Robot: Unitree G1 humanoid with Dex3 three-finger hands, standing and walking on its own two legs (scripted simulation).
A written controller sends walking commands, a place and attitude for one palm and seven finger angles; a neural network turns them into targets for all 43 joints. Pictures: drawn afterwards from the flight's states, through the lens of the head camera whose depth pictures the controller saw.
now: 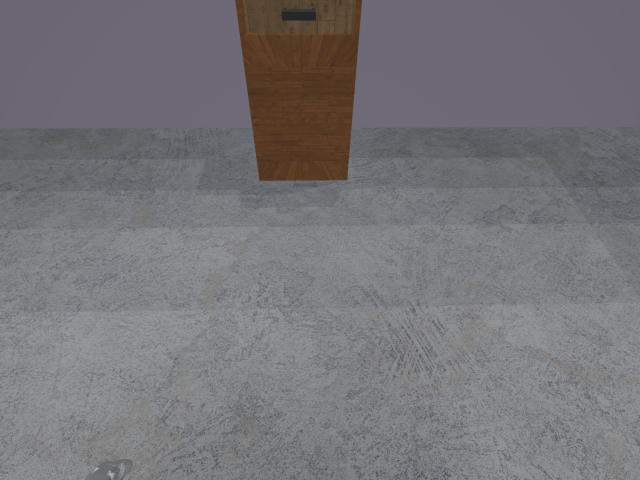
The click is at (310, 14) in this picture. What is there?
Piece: drawer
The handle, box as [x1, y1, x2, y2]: [282, 8, 315, 20]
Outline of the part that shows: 282,9 282,19 315,20 314,8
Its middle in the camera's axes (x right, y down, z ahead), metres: -0.08 -0.78 +1.33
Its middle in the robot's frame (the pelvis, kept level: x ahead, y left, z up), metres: +1.52 +0.16 +0.00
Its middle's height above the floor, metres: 0.77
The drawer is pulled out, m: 0.00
